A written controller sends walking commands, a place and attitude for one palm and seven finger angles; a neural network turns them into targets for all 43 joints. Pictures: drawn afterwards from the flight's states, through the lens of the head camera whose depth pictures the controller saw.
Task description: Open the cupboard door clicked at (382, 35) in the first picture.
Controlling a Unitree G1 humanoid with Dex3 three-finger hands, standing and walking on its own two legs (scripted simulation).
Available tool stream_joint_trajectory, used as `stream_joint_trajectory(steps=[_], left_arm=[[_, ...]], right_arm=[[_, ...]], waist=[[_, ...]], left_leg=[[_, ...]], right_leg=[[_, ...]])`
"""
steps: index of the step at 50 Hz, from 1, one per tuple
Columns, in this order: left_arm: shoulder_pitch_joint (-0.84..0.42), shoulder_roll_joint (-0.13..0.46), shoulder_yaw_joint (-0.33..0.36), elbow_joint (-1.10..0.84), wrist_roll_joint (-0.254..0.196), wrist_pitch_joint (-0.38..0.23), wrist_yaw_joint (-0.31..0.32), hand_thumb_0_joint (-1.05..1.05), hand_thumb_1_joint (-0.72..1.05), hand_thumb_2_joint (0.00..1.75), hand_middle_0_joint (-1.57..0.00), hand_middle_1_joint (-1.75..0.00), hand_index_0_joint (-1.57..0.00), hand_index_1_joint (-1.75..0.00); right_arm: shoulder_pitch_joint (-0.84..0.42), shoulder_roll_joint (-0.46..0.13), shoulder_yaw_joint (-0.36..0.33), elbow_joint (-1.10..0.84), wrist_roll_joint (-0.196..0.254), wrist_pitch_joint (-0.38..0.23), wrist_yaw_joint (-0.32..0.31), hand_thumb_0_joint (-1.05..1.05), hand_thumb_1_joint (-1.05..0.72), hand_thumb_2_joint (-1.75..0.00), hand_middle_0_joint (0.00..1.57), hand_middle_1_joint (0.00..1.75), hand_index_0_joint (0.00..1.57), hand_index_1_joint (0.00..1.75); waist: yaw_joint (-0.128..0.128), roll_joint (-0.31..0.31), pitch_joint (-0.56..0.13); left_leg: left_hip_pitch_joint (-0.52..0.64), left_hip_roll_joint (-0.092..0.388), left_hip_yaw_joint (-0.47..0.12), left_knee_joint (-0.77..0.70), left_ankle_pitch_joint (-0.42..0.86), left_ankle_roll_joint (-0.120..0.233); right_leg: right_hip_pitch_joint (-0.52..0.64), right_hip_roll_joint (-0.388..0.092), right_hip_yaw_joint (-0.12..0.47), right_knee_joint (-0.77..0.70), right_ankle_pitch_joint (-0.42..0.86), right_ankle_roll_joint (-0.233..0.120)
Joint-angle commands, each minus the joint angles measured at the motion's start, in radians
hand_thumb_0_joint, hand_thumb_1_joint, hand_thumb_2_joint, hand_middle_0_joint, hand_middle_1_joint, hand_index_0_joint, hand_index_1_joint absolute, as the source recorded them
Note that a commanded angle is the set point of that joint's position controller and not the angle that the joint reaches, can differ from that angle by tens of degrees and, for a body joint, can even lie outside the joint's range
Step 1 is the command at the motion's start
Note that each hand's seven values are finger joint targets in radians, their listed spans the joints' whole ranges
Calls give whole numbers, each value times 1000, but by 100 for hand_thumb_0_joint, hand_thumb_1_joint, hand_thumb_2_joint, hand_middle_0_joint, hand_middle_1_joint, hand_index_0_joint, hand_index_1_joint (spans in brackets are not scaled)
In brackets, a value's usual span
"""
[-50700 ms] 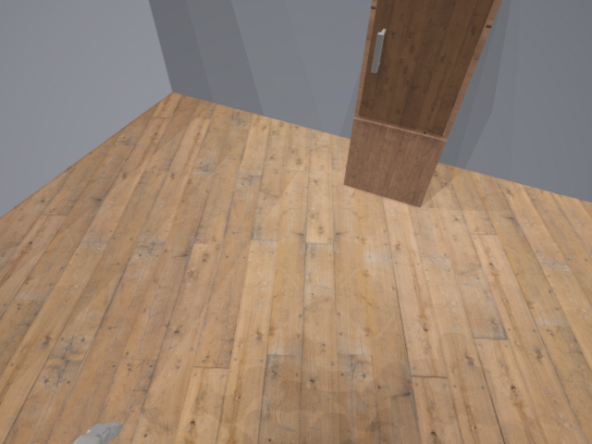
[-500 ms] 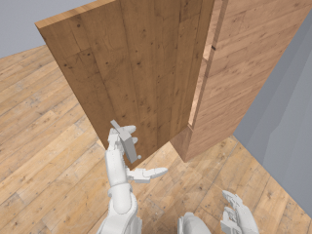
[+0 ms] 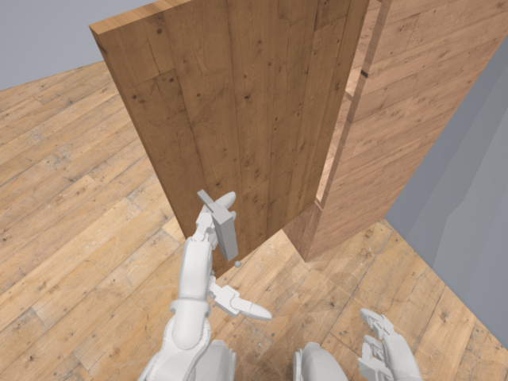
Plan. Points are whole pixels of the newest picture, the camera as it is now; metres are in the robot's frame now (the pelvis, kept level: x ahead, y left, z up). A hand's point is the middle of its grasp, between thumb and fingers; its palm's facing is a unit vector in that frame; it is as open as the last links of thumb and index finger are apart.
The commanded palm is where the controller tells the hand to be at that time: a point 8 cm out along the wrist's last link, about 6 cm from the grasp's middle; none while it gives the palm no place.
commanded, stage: slide the hand sideways off the handle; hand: left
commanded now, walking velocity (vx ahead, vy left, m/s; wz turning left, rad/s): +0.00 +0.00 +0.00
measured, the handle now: (217, 226) +0.34 +0.08 +0.04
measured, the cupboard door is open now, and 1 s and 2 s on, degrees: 100 100 100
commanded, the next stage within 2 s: draw the hand back to the body in 1.08 s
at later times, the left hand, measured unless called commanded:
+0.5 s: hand (217, 296) +0.24 +0.07 +0.04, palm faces -0.14 -0.99 -0.02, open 16.4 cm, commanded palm +0.22 +0.12 +0.04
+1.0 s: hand (177, 324) +0.20 +0.11 +0.04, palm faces -0.11 -0.99 -0.03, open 16.3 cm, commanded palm +0.17 +0.18 +0.04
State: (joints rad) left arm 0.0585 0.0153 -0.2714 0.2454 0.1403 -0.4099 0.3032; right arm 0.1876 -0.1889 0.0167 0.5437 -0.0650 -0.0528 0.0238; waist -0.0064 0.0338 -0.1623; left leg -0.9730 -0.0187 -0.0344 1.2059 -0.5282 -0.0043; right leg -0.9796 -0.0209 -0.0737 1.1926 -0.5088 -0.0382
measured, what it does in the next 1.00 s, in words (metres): stands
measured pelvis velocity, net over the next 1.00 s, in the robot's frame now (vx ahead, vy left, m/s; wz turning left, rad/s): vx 0.01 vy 0.00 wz -0.02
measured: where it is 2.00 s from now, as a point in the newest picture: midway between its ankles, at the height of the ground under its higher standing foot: outside the picture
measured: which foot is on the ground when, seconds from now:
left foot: down 0.00-1.00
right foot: down 0.00-1.00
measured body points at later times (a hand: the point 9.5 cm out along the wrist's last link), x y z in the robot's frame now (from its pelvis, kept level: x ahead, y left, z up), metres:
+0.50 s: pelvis +0.01 +0.01 -0.01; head +0.09 +0.00 +0.43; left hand +0.24 +0.12 +0.04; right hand +0.20 -0.21 -0.09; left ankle +0.03 +0.12 -0.64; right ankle +0.04 -0.10 -0.64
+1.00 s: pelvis +0.01 +0.00 -0.02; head +0.08 -0.01 +0.42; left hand +0.20 +0.17 +0.04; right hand +0.21 -0.23 -0.09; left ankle +0.03 +0.12 -0.64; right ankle +0.04 -0.10 -0.64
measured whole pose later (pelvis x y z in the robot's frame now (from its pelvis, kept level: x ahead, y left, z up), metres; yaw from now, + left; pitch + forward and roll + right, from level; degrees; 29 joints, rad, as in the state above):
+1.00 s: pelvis +0.01 +0.00 -0.02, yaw -1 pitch +18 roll -1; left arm 0.58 0.16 -0.07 -0.22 -0.13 -0.42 -0.15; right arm 0.22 -0.22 0.00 0.39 0.01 -0.05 -0.03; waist 0.01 0.03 -0.18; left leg -1.04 0.00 -0.04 1.33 -0.61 -0.01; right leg -1.04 0.00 -0.08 1.30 -0.57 -0.04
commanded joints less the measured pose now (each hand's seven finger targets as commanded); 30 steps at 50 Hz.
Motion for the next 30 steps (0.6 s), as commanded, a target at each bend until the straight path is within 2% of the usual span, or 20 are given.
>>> stream_joint_trajectory(steps=[1,3,5,6,7,9,10,12,15,16,17,18,20,23,24,25,26,27,30], left_arm=[[-195,-64,-130,-311,-105,-96,-305,0,-50,30,-15,-30,-15,-30],[-111,-81,-76,-306,-207,-54,-330,0,-50,30,-15,-30,-15,-30],[-53,-88,-50,-347,-239,-28,-317,0,-50,30,-15,-30,-15,-30],[-3,-80,-32,-346,-235,-20,-300,0,-50,30,-15,-30,-15,-30],[5,-62,-19,-364,-221,-20,-280,0,-50,30,-15,-30,-15,-30],[34,-39,-14,-389,-168,-34,-245,0,-50,30,-15,-30,-15,-30],[80,-21,-13,-377,-136,-37,-231,0,-50,30,-15,-30,-15,-30],[99,-9,-22,-410,-94,-53,-217,0,-50,30,-15,-30,-15,-30],[175,16,-18,-464,-68,-57,-218,0,-50,30,-15,-30,-15,-30],[199,4,-29,-478,-75,-52,-223,0,-50,30,-15,-30,-15,-30],[203,27,-9,-502,-83,-50,-227,0,-50,30,-15,-30,-15,-30],[217,19,-15,-523,-91,-45,-234,0,-50,30,-15,-30,-15,-30],[261,37,6,-553,-105,-37,-237,0,-50,30,-15,-30,-15,-30],[313,25,-3,-601,-135,-40,-258,0,-50,30,-15,-30,-15,-30],[323,44,13,-607,-142,-44,-264,0,-50,30,-15,-30,-15,-30],[336,43,14,-618,-148,-46,-270,0,-50,30,-15,-30,-15,-30],[330,44,11,-622,-152,-53,-278,0,-50,30,-15,-30,-15,-30],[340,70,39,-627,-156,-59,-286,0,-50,30,-15,-30,-15,-30],[389,89,58,-620,-158,-72,-308,0,-50,30,-15,-30,-15,-30]], right_arm=[[-21,-115,-45,-195,47,-56,-20,0,-90,-90,20,30,20,30],[-31,-121,-40,-222,65,-58,-28,0,-90,-90,20,30,20,30],[-40,-127,-40,-249,70,-62,-27,0,-90,-90,20,30,20,30],[-32,-128,-45,-253,69,-60,-25,0,-90,-90,20,30,20,30],[-24,-131,-47,-256,65,-56,-22,0,-90,-90,20,30,20,30],[-9,-129,-52,-263,56,-53,-13,0,-90,-90,20,30,20,30],[-6,-131,-53,-267,52,-51,-8,0,-90,-90,20,30,20,30],[-1,-125,-56,-273,46,-44,4,0,-90,-90,20,30,20,30],[0,-123,-58,-294,46,-32,11,0,-90,-90,20,30,20,30],[-2,-119,-56,-303,46,-29,11,0,-90,-90,20,30,20,30],[1,-121,-56,-305,47,-25,9,0,-90,-90,20,30,20,30],[4,-118,-54,-311,49,-23,7,0,-90,-90,20,30,20,30],[3,-121,-53,-323,50,-20,0,0,-90,-90,20,30,20,30],[9,-117,-52,-329,54,-24,-6,0,-90,-90,20,30,20,30],[13,-119,-52,-327,55,-26,-9,0,-90,-90,20,30,20,30],[8,-121,-50,-330,55,-28,-13,0,-90,-90,20,30,20,30],[11,-121,-50,-327,55,-32,-14,0,-90,-90,20,30,20,30],[13,-121,-51,-322,54,-34,-16,0,-90,-90,20,30,20,30],[10,-122,-51,-321,54,-41,-21,0,-90,-90,20,30,20,30]], waist=[[-59,-49,-278],[-39,-104,-246],[-14,-91,-264],[-12,-114,-253],[-13,-113,-253],[-16,-134,-251],[-9,-123,-233],[-13,-86,-229],[6,-40,-250],[1,-38,-249],[2,-31,-253],[-2,-31,-256],[6,-49,-270],[-7,-67,-269],[-12,-90,-260],[-8,-86,-258],[-20,-93,-246],[-14,-83,-250],[-8,-86,-235]], left_leg=[[181,-14,-6,-154,128,31],[169,-14,-7,-179,91,29],[179,-15,-15,-193,119,27],[181,-10,-13,-190,138,25],[174,-9,-12,-182,144,23],[156,-8,-13,-162,161,23],[140,-6,-17,-158,172,22],[133,-6,-10,-141,166,19],[136,-9,-8,-138,179,16],[140,-9,-2,-137,168,16],[143,-8,-4,-135,172,14],[148,-11,-1,-132,179,16],[143,-10,-8,-132,198,16],[147,-10,-7,-121,207,18],[139,-8,-9,-115,200,18],[128,-10,-11,-111,207,21],[123,-9,-13,-106,196,20],[111,-10,-12,-98,189,20],[85,-11,-12,-85,183,21]], right_leg=[[225,0,62,-204,181,-9],[245,8,56,-239,109,-4],[254,11,37,-222,117,-9],[239,11,30,-210,139,-5],[225,9,29,-197,146,-3],[207,7,33,-170,165,-3],[193,9,31,-154,168,-8],[161,5,38,-137,166,-9],[169,8,42,-123,170,-18],[166,8,43,-130,167,-14],[168,11,44,-127,175,-15],[178,12,45,-130,189,-13],[196,16,41,-123,205,-14],[198,20,40,-125,232,-6],[195,20,38,-123,229,-3],[199,22,39,-121,231,-5],[185,21,37,-117,225,-2],[183,20,40,-112,219,-2],[173,22,44,-104,207,-5]])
